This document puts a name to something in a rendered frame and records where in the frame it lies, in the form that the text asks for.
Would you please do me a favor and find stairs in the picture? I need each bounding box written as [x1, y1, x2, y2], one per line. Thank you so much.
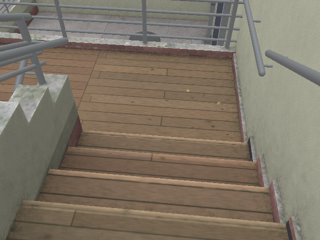
[6, 130, 289, 240]

